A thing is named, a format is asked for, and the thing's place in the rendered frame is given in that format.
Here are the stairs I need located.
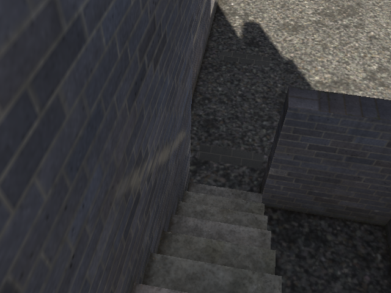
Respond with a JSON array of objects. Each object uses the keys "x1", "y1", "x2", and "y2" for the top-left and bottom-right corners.
[{"x1": 131, "y1": 183, "x2": 282, "y2": 293}]

